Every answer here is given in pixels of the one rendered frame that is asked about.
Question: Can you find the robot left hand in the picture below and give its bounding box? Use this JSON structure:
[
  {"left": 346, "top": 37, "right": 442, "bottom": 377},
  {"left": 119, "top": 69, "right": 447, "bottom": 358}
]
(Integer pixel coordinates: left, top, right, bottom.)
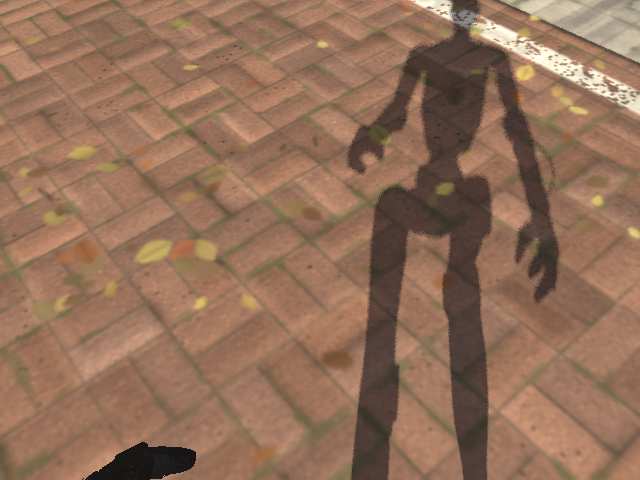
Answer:
[{"left": 82, "top": 442, "right": 196, "bottom": 480}]

